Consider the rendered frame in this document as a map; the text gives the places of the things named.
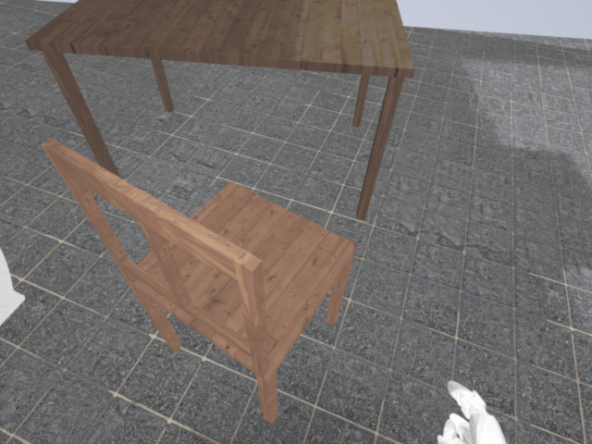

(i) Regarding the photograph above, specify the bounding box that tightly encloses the table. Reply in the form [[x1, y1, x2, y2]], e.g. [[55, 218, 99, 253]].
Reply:
[[25, 0, 415, 219]]

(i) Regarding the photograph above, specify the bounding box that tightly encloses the chair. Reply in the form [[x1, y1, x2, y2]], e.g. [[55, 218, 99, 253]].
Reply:
[[41, 138, 357, 425]]

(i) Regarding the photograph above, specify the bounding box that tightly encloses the right robot hand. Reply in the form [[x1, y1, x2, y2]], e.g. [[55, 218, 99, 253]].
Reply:
[[438, 380, 507, 444]]

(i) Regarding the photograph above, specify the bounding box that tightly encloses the left robot hand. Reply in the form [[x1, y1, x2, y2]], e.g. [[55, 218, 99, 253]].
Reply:
[[0, 249, 25, 326]]

